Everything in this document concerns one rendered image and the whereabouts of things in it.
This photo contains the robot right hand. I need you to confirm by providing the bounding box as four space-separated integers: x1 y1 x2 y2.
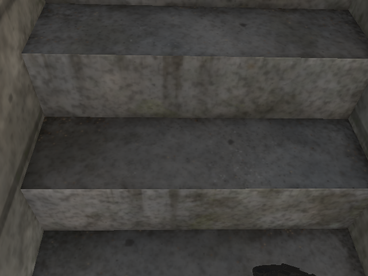
252 263 316 276

